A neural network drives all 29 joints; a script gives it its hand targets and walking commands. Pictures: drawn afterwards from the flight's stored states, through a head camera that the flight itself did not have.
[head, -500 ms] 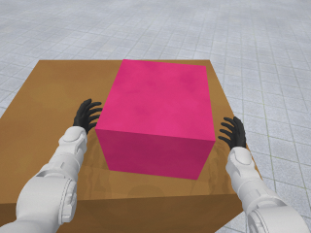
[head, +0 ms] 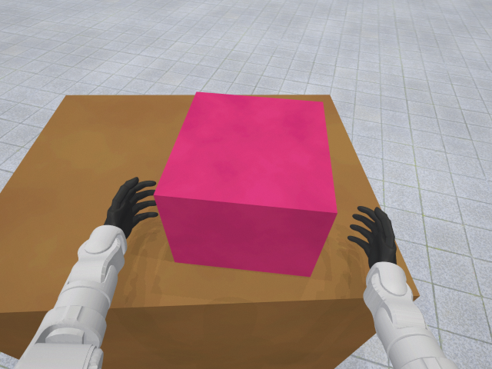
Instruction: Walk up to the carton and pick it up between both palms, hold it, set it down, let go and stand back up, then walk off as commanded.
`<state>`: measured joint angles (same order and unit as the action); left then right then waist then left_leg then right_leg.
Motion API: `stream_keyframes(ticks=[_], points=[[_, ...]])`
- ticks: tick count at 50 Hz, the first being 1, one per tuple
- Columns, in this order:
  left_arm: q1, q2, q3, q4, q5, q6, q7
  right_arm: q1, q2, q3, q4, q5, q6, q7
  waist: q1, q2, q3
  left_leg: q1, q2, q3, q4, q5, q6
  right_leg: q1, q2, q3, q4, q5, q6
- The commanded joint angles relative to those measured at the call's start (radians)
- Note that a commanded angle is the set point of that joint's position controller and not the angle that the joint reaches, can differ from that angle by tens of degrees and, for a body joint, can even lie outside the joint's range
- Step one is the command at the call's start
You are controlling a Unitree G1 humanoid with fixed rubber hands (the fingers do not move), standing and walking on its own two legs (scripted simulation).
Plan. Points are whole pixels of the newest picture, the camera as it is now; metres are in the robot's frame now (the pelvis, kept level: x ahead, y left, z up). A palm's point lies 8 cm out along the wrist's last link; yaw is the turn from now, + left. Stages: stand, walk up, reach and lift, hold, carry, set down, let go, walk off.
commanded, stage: set down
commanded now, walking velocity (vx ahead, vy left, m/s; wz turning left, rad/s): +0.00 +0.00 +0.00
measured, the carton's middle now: (250, 180) +0.48 +0.00 +0.03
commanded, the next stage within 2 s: none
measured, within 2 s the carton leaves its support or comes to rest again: neither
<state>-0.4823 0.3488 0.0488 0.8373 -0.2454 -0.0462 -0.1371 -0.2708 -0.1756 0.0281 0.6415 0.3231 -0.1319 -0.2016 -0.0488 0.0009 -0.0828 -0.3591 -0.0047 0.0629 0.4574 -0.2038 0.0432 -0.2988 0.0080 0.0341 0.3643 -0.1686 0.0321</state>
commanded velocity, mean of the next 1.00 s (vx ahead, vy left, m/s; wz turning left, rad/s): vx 0.00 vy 0.00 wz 0.00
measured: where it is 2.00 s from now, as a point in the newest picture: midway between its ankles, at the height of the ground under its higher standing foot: outside the picture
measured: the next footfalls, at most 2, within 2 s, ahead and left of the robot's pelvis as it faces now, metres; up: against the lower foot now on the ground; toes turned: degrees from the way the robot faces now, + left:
none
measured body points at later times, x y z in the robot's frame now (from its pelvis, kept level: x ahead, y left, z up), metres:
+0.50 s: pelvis -0.01 +0.00 +0.00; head -0.03 +0.01 +0.45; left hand +0.31 +0.23 +0.04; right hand +0.23 -0.22 +0.04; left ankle +0.02 +0.08 -0.74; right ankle +0.01 -0.14 -0.74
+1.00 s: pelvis -0.02 +0.00 +0.00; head -0.02 +0.01 +0.45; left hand +0.23 +0.24 +0.02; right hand +0.17 -0.22 +0.03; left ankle +0.02 +0.08 -0.74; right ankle +0.01 -0.14 -0.74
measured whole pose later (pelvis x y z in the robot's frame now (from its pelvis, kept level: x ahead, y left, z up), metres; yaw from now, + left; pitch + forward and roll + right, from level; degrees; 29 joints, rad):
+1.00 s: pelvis -0.02 +0.00 +0.00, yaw +0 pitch +0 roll -2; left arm 0.17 0.37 0.05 0.15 -0.25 0.12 -0.12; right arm 0.39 -0.18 0.03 -0.12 0.24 0.13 -0.21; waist -0.04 0.00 0.00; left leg -0.26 0.00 0.06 0.46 -0.20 0.04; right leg -0.20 0.01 0.03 0.36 -0.16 0.03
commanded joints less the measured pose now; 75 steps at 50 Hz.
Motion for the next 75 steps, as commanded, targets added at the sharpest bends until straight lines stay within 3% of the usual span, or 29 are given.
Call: stream_keyframes(ticks=[1, 17, 28, 41, 52, 61, 75], points=[[-0.152, 0.298, 0.057, -0.465, -0.021, 0.024, -0.017, -0.189, -0.155, -0.001, -0.511, -0.007, 0.008, -0.023, 0.042, -0.001, -0.414, 0.483, 0.009, -0.022, 0.01, 0.454, -0.095, 0.207, 0.052, -0.041, -0.032, 0.326, -0.044], [0.109, 0.285, 0.102, -0.679, -0.035, 0.121, -0.003, 0.122, -0.097, -0.025, -0.792, -0.038, 0.125, -0.025, 0.098, -0.015, -0.184, 0.398, 0.015, -0.025, -0.102, 0.206, -0.069, 0.191, 0.028, -0.021, -0.061, 0.121, -0.048], [0.288, 0.29, 0.123, -0.83, -0.047, 0.138, 0.016, 0.312, -0.064, -0.025, -0.973, -0.051, 0.181, -0.018, 0.143, -0.006, -0.125, 0.369, 0.026, -0.027, -0.143, 0.127, -0.063, 0.194, 0.016, -0.014, -0.066, 0.049, -0.052], [0.551, 0.302, 0.14, -0.977, -0.057, 0.123, 0.029, 0.535, -0.03, -0.028, -1.124, -0.076, 0.233, -0.008, 0.173, 0.004, -0.042, 0.322, 0.04, -0.037, -0.179, 0.063, -0.06, 0.215, 0.003, -0.008, -0.068, 0.0, -0.054], [0.674, 0.3, 0.114, -1.013, -0.063, 0.075, 0.052, 0.628, -0.031, -0.037, -1.14, -0.104, 0.22, 0.023, 0.179, 0.032, -0.008, 0.24, 0.07, -0.056, -0.212, -0.057, -0.05, 0.233, 0.008, -0.015, -0.044, -0.04, -0.055], [0.681, 0.269, 0.085, -0.947, -0.057, 0.07, 0.06, 0.607, -0.04, -0.061, -1.054, -0.123, 0.219, 0.042, 0.166, 0.054, -0.003, 0.19, 0.095, -0.066, -0.238, -0.146, -0.046, 0.255, 0.013, -0.023, -0.028, -0.056, -0.05], [0.735, 0.189, 0.073, -0.878, -0.012, 0.108, 0.053, 0.641, -0.061, -0.087, -0.913, -0.145, 0.209, 0.077, 0.144, 0.071, -0.001, 0.289, 0.084, -0.057, -0.213, -0.013, -0.082, 0.226, 0.02, -0.034, -0.056, -0.023, -0.059]])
